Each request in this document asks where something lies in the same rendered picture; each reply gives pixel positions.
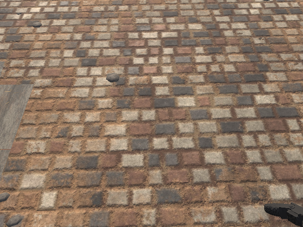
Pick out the robot right hand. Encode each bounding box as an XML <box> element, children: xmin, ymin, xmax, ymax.
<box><xmin>264</xmin><ymin>202</ymin><xmax>303</xmax><ymax>227</ymax></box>

